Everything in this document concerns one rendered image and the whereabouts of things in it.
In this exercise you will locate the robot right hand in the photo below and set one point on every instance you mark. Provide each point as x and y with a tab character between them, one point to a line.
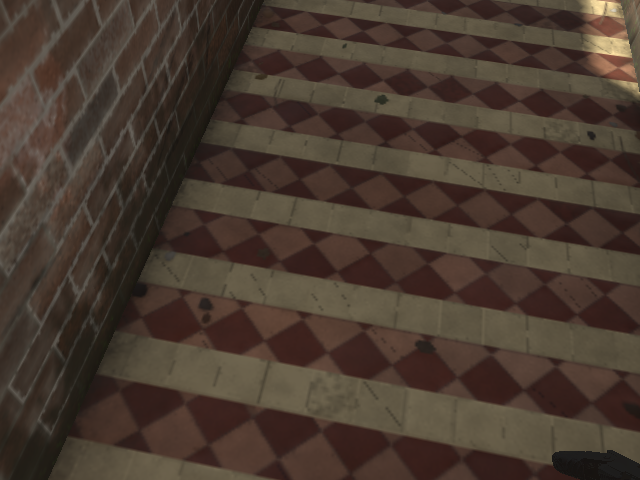
595	465

